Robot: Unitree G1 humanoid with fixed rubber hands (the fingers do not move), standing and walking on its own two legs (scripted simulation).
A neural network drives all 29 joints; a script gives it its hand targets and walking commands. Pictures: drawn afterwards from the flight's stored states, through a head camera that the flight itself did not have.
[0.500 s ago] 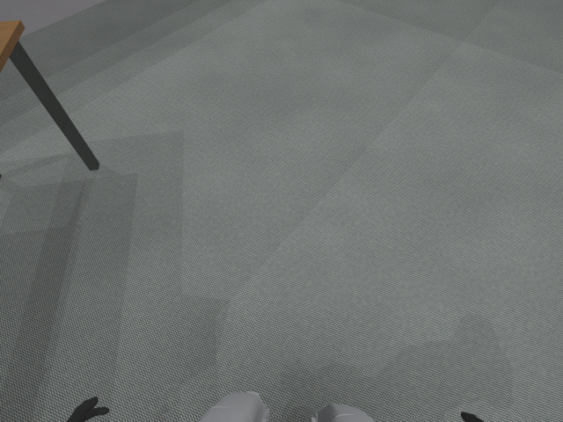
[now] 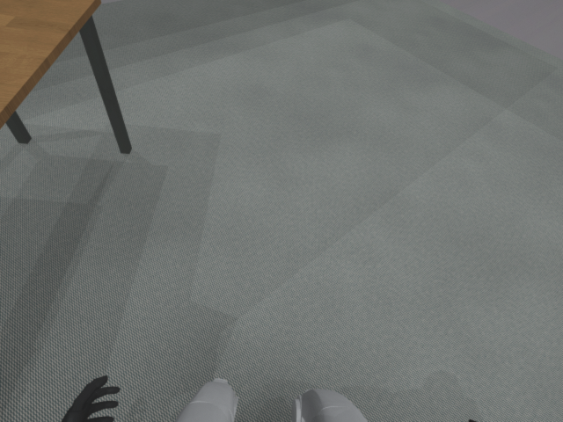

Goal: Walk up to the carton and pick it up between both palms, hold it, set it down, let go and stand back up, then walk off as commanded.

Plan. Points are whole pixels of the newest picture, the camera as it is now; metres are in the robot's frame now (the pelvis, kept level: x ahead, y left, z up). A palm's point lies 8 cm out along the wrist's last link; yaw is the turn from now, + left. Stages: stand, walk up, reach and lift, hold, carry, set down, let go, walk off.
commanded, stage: walk up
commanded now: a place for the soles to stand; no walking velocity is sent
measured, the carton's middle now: out of the picture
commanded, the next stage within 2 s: none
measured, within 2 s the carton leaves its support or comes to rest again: neither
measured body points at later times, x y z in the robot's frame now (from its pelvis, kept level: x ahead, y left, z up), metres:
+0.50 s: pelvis -0.06 -0.13 +0.00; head -0.02 -0.14 +0.44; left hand -0.02 +0.19 -0.11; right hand +0.08 -0.41 -0.13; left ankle -0.02 +0.09 -0.66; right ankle -0.02 -0.15 -0.70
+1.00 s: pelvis -0.10 -0.13 -0.01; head -0.09 -0.08 +0.43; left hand -0.14 +0.19 -0.15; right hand +0.09 -0.39 -0.11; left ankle -0.15 +0.01 -0.70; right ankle -0.02 -0.16 -0.69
